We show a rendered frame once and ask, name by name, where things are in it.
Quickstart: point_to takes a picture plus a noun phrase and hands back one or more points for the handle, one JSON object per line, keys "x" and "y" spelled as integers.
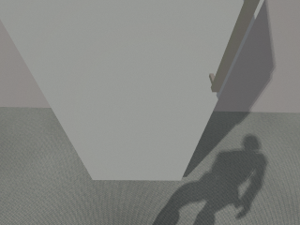
{"x": 241, "y": 26}

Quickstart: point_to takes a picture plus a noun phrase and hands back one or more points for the fridge door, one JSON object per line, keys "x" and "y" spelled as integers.
{"x": 128, "y": 80}

